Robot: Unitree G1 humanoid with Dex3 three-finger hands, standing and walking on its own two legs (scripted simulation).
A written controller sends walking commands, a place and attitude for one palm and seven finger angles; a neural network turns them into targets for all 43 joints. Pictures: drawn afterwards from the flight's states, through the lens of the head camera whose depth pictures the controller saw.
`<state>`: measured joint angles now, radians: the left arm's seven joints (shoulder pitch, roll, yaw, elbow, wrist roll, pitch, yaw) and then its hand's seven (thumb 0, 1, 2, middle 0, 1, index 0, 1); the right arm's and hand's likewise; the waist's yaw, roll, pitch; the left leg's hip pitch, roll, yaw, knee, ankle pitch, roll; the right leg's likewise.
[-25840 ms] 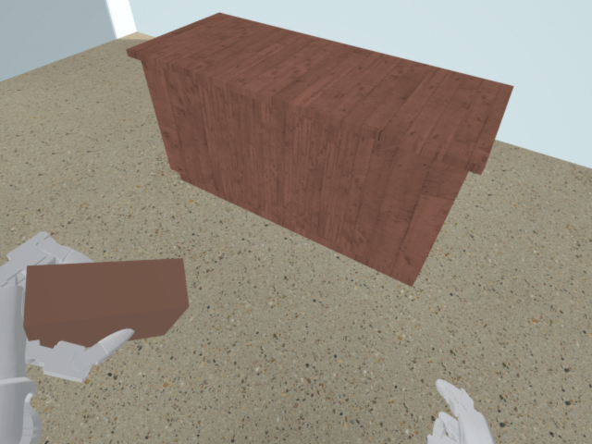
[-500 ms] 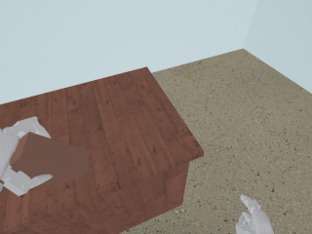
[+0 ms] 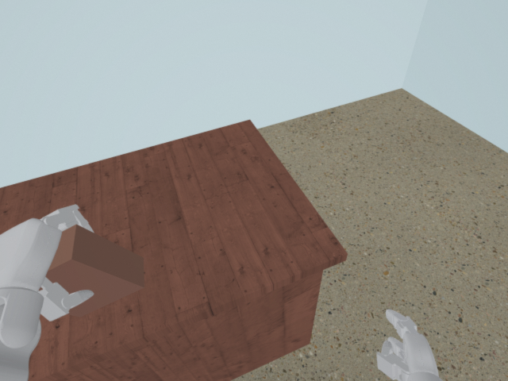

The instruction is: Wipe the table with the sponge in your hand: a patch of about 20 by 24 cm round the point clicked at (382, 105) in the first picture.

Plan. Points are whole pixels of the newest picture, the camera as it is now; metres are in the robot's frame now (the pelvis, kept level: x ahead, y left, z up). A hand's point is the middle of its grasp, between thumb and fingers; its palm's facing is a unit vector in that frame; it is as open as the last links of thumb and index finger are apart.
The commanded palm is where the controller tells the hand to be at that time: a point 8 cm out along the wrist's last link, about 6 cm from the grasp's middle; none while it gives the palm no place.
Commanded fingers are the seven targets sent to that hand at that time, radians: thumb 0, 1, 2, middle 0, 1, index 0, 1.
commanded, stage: turn the palm down, sponge in hand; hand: left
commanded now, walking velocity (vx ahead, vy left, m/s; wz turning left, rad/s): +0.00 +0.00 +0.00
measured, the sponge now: (90, 279) +0.23 +0.28 +0.08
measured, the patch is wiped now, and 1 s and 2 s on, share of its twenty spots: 0.00 0.00 0.00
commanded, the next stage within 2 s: move the sponge above the wiping area in 0.96 s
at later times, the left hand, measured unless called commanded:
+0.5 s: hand (62, 264) +0.23 +0.31 +0.11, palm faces +0.05 -0.13 -0.99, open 9.5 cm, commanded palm +0.19 +0.30 +0.18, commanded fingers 0.00 0.10 1.30 -1.20 -1.60 -1.20 -1.60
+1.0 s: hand (74, 259) +0.24 +0.29 +0.11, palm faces +0.04 -0.10 -0.99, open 9.5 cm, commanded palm +0.20 +0.29 +0.18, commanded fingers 0.00 0.10 1.30 -1.20 -1.60 -1.20 -1.60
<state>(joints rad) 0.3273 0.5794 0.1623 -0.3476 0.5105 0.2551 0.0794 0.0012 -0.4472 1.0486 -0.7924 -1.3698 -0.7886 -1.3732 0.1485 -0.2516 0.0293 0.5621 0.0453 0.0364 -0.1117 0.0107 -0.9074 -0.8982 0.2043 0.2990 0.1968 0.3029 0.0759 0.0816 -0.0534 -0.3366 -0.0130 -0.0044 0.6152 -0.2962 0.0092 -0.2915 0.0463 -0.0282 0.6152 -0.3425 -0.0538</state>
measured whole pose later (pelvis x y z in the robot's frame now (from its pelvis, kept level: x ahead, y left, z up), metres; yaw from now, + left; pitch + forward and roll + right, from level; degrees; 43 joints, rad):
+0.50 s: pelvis +0.00 +0.02 +0.01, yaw +0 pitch -2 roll +0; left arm 0.17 0.51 -0.04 -0.24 0.83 0.41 0.02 0.00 -0.45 1.05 -0.79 -1.37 -0.79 -1.37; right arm 0.02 -0.25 0.06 0.63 0.03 0.06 -0.07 0.01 -0.91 -0.90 0.20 0.30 0.20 0.30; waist 0.12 0.10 0.00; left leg -0.19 -0.04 0.00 0.43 -0.21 0.04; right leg -0.15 0.02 -0.02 0.44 -0.26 -0.03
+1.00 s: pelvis +0.01 +0.01 +0.02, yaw +0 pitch -2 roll +0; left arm 0.16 0.49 -0.06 -0.22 0.88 0.44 0.01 0.00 -0.45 1.05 -0.79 -1.37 -0.79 -1.37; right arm 0.00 -0.27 0.04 0.65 0.03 0.06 -0.05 0.01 -0.91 -0.90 0.20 0.30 0.20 0.30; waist 0.13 0.11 0.00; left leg -0.16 -0.03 0.00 0.41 -0.21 0.02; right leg -0.12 0.03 -0.01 0.42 -0.26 -0.05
